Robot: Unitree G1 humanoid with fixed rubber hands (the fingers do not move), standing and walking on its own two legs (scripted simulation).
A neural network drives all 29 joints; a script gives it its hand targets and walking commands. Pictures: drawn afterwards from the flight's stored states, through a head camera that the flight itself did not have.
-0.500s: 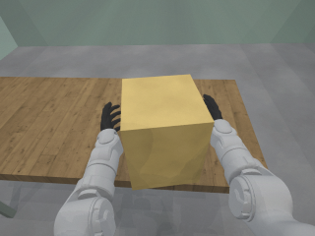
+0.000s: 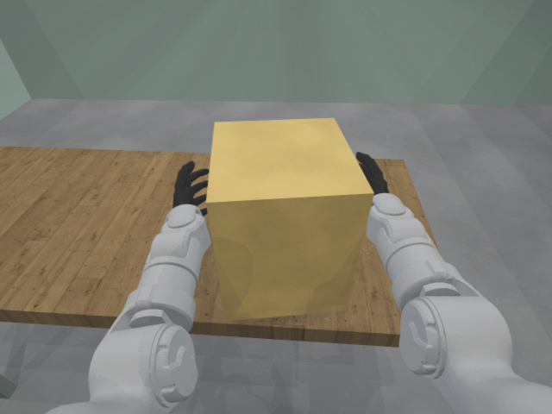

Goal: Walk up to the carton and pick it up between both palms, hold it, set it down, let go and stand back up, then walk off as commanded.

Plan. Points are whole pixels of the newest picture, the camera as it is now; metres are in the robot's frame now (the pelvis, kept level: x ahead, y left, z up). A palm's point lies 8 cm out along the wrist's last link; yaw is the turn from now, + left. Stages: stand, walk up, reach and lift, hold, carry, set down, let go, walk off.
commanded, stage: reach and lift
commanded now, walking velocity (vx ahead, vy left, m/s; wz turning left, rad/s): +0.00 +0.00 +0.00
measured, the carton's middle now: (280, 217) +0.42 +0.07 +0.10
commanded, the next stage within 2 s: hold in 1.76 s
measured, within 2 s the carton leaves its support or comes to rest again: neither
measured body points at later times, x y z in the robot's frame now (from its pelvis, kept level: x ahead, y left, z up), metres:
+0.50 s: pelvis +0.00 +0.01 +0.00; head -0.05 -0.01 +0.45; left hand +0.39 +0.19 +0.17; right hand +0.43 -0.10 +0.18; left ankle -0.01 +0.13 -0.74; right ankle +0.07 -0.10 -0.74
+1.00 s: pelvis -0.01 +0.01 +0.00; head -0.07 +0.00 +0.45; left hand +0.39 +0.19 +0.20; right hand +0.41 -0.11 +0.21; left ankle -0.01 +0.13 -0.74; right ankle +0.07 -0.10 -0.74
